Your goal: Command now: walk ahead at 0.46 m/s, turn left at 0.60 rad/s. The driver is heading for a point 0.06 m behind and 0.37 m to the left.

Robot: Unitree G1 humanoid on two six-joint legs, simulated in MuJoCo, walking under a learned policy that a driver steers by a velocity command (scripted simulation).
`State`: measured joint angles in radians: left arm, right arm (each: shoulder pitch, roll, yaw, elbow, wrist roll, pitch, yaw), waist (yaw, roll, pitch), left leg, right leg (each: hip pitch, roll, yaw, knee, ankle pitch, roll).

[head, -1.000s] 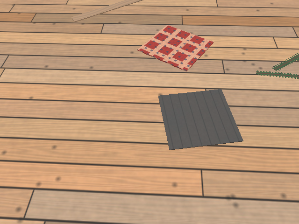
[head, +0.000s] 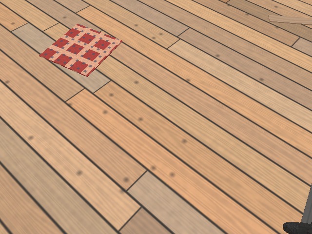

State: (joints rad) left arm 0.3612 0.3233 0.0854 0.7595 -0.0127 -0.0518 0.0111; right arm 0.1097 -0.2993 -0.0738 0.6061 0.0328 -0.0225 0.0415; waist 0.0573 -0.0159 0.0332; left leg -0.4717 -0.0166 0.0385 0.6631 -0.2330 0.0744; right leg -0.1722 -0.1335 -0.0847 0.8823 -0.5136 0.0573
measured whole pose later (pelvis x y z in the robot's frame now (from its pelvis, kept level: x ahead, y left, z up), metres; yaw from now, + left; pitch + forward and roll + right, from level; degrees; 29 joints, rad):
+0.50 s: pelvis +0.22 +0.01 +0.01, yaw +19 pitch +2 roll -1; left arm 0.03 0.26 0.04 0.62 0.02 -0.05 0.00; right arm 0.25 -0.33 -0.07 0.71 0.02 0.03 -0.03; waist -0.05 0.02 0.07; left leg -0.36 -0.13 -0.17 1.15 -0.57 -0.04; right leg -0.46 0.04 -0.02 0.51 -0.09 -0.05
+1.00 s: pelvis +0.23 +0.06 +0.02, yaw +36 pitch +1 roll -3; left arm 0.10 0.33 0.09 0.71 0.01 0.03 0.03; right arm 0.24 -0.30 -0.06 0.63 0.00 0.03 -0.02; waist -0.01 -0.04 0.06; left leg -0.29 -0.02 -0.06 0.52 -0.24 0.04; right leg -0.56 -0.01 0.01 1.07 -0.40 0.06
